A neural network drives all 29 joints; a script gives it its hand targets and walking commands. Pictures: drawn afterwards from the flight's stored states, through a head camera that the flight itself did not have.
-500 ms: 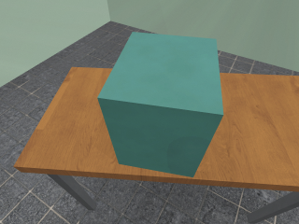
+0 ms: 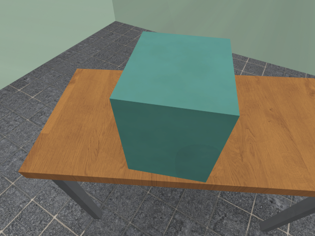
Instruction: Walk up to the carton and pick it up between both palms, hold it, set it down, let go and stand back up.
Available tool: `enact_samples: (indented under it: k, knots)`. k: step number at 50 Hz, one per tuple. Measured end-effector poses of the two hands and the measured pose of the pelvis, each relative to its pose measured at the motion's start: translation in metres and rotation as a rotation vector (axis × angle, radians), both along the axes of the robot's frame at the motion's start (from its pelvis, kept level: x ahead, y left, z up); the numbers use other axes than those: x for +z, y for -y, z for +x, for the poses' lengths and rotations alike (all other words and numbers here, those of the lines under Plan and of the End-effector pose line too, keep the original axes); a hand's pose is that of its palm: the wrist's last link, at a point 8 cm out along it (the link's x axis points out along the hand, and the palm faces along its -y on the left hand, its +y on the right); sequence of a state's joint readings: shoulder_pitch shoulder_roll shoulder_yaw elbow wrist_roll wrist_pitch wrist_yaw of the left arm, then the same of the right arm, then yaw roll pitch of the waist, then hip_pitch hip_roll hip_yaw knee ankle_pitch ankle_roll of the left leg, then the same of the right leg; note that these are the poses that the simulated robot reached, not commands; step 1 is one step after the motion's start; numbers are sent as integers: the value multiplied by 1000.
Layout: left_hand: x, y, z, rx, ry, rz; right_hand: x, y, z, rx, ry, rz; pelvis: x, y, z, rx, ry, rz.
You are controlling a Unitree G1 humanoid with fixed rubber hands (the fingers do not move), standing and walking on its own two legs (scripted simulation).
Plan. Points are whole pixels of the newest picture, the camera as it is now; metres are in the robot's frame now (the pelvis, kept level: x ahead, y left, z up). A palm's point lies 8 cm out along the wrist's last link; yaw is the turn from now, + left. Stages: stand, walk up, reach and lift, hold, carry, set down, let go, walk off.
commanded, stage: stand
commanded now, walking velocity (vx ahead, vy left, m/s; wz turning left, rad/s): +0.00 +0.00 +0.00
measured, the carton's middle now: (175, 108) +0.42 -0.02 +0.09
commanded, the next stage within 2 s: none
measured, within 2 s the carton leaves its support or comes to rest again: neither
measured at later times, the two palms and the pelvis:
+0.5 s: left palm out of the picture -0.07 +0.21 -0.14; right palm out of the picture -0.02 -0.20 -0.15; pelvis -0.01 +0.01 +0.00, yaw +0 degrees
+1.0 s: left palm out of the picture -0.08 +0.22 -0.14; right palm out of the picture -0.04 -0.19 -0.15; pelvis -0.03 +0.02 +0.00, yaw +0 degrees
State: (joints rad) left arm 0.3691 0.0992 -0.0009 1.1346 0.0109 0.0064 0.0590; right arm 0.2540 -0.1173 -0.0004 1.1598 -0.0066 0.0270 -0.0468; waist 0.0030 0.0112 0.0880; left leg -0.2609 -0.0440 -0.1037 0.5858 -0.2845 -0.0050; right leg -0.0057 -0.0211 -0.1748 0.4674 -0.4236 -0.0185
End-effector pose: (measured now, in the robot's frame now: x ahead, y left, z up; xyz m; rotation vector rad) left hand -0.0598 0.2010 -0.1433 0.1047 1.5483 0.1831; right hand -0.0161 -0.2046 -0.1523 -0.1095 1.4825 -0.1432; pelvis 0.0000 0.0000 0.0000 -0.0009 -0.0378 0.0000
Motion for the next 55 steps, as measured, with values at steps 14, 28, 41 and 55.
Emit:
enact_samples:
  k: [14, 28, 41, 55]
  knots:
    - [-2, -6, 0, 4, 23, -6, 2, -6, -7, -3, 12, -5, 1, -5, -6, 2, 5, -2]
    - [-2, -9, -12, -5, 10, -18, 6, -6, -8, -1, 27, -20, 2, -10, -15, 0, 7, -10]
    - [-2, -18, -21, 3, 4, -21, 8, -14, -18, 1, 27, -16, 2, -17, -21, -2, 7, -9]
    - [-2, -17, -24, -3, 14, -21, 7, -18, -30, -8, 23, -8, 3, -18, -30, -2, 3, -12]
